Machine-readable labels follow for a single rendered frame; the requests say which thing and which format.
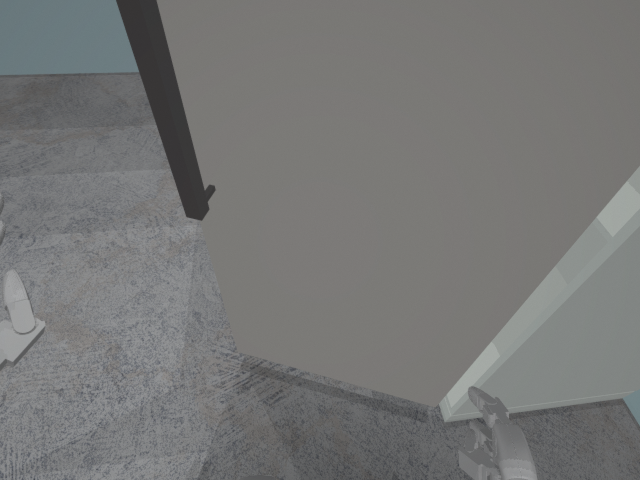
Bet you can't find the robot left hand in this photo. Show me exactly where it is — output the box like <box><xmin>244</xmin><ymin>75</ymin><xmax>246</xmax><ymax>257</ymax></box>
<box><xmin>0</xmin><ymin>192</ymin><xmax>45</xmax><ymax>371</ymax></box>

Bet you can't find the robot right hand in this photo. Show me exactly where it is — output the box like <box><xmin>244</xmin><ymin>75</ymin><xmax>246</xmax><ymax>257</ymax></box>
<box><xmin>458</xmin><ymin>386</ymin><xmax>537</xmax><ymax>480</ymax></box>

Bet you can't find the handle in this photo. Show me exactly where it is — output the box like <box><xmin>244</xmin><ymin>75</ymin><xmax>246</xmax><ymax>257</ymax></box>
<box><xmin>116</xmin><ymin>0</ymin><xmax>216</xmax><ymax>221</ymax></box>

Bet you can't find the fridge door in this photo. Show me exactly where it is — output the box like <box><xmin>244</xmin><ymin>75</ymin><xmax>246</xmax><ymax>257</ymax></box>
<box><xmin>157</xmin><ymin>0</ymin><xmax>640</xmax><ymax>408</ymax></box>

